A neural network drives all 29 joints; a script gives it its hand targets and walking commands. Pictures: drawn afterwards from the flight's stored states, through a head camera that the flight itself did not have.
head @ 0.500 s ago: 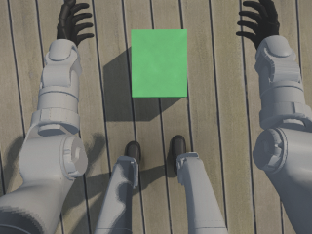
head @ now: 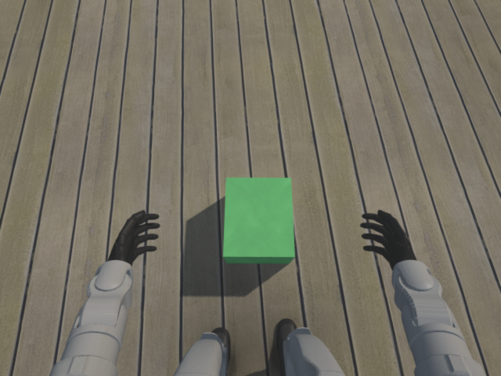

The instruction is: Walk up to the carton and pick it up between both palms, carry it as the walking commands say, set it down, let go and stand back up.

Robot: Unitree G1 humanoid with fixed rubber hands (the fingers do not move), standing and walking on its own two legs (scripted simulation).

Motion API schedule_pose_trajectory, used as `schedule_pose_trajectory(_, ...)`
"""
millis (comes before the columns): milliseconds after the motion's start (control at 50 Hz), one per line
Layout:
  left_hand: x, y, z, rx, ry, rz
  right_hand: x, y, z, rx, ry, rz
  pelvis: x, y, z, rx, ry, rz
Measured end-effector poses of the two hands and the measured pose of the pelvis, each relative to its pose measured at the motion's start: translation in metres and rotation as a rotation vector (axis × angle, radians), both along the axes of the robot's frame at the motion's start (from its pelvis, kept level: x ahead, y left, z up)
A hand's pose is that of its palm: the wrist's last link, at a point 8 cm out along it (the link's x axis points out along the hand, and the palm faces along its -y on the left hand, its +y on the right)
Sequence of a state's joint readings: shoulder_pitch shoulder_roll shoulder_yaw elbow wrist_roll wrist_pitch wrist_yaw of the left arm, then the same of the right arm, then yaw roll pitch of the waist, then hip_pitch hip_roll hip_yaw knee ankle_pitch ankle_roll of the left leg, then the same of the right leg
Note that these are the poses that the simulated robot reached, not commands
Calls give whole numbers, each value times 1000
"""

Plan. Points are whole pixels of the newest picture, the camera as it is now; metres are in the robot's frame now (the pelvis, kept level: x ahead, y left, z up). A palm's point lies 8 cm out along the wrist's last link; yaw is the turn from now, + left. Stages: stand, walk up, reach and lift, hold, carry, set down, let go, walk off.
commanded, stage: let go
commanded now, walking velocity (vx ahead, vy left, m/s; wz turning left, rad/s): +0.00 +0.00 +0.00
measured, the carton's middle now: (258, 221) +0.50 -0.02 -0.67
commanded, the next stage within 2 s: stand in 0.70 s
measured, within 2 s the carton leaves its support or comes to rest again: neither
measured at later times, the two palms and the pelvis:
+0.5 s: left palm (90, 327) +0.19 +0.24 -0.04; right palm (420, 321) +0.19 -0.22 -0.04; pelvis +0.03 +0.00 +0.03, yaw +1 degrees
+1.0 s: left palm (53, 332) +0.18 +0.30 -0.06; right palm (456, 323) +0.19 -0.28 -0.05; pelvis +0.05 +0.00 +0.02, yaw +1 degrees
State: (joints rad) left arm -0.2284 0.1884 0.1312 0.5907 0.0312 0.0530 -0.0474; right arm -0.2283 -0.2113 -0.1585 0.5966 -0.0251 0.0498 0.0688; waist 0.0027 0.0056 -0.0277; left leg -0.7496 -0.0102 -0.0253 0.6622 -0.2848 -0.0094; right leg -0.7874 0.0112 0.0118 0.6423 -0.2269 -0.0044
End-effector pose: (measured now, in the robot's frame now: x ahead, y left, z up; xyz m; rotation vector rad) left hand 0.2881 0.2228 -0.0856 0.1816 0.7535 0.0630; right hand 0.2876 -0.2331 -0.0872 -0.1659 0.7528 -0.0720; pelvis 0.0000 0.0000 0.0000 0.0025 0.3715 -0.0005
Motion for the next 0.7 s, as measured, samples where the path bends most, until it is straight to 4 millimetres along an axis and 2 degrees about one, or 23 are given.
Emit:
schedule_pose_trajectory(160,-57,9,24,-6,13,16,-62,6,23,-1,25,-10,14,3,16,-4,-190,-1)
schedule_pose_trajectory(300,-91,14,42,-5,22,19,-93,6,43,3,21,-9,26,4,25,-7,-337,4)
schedule_pose_trajectory(420,-103,16,45,-12,39,17,-98,7,46,4,41,14,28,4,27,-9,-427,8)
schedule_pose_trajectory(580,-101,10,47,-20,44,14,-93,10,48,7,38,23,27,4,26,-9,-479,13)
schedule_pose_trajectory(700,-102,10,45,-6,55,18,-97,8,47,4,53,8,28,3,25,-7,-481,13)
